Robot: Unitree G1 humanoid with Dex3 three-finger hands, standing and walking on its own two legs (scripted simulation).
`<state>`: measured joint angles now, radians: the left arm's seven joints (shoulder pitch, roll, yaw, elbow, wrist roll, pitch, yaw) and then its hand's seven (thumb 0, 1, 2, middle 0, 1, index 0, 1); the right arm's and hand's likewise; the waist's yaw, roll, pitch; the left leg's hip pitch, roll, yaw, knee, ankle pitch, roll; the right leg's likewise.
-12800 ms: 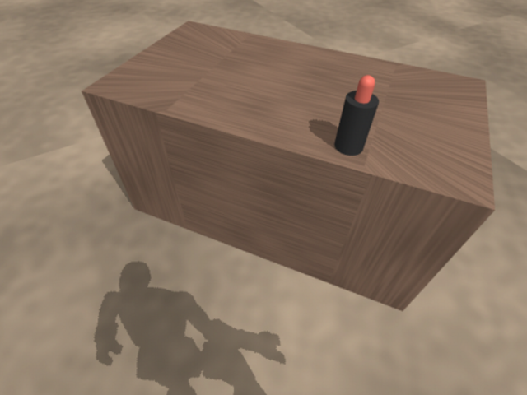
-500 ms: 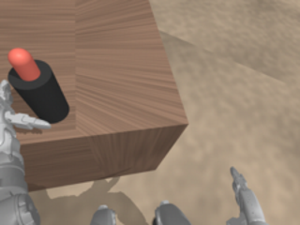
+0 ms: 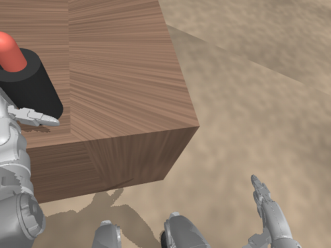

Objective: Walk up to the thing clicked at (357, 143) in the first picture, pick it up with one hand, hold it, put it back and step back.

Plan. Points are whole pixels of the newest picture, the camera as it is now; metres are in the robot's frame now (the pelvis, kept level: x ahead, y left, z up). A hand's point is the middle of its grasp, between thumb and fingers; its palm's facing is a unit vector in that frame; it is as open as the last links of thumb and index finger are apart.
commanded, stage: close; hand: left
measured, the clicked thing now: (25, 81) +0.49 +0.23 +0.08
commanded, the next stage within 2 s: settle in 0.72 s
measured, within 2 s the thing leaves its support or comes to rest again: leaves its support in 1.10 s
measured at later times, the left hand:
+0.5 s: hand (31, 97) +0.48 +0.24 +0.03, palm faces +0.26 -0.97 +0.00, open 12.2 cm
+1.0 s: hand (35, 102) +0.47 +0.23 +0.03, palm faces +0.25 -0.97 -0.02, open 11.3 cm
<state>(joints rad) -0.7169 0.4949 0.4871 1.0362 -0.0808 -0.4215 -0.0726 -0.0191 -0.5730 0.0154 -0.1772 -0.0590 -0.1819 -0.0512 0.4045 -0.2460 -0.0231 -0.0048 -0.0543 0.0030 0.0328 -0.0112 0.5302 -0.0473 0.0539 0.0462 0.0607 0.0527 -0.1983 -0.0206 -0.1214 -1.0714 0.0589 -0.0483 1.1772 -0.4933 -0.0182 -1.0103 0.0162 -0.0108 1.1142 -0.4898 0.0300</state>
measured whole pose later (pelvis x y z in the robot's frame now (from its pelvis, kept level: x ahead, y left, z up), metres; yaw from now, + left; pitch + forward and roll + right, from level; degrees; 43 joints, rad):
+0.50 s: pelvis +0.01 +0.01 +0.00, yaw +0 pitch +22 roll -4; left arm -0.67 0.45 0.44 1.00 -0.09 -0.41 -0.05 -0.01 -0.31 0.37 -0.68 -0.51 -0.69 -0.51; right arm 0.43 -0.25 -0.02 -0.02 -0.05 0.02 0.04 -0.01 0.51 -0.05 0.05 0.05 0.06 0.05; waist -0.18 -0.01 -0.14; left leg -1.05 0.06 -0.04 1.17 -0.51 -0.01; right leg -0.99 0.01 -0.01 1.10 -0.50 0.04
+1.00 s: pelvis +0.02 +0.00 +0.01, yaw +0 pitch +21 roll -3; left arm -0.57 0.40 0.43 0.88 -0.10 -0.39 -0.05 -0.01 -0.50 0.97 -0.63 -0.92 -0.67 -0.94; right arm 0.43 -0.24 -0.02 -0.03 -0.04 0.06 0.04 -0.01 0.51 -0.06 0.05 0.05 0.06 0.05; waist -0.15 -0.01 -0.13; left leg -1.00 0.06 -0.03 1.14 -0.51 -0.02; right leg -0.94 0.01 0.00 1.09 -0.51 0.03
